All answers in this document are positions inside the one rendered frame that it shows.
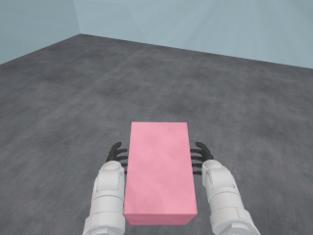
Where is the right robot hand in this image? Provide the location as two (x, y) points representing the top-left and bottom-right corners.
(190, 142), (214, 175)

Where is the robot right forearm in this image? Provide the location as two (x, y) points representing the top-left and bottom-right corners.
(201, 160), (261, 235)

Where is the robot left forearm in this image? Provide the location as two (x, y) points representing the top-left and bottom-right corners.
(82, 161), (125, 235)

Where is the left robot hand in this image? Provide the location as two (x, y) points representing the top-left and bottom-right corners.
(106, 142), (128, 174)

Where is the carton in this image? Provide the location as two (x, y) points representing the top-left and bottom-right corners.
(123, 121), (198, 225)

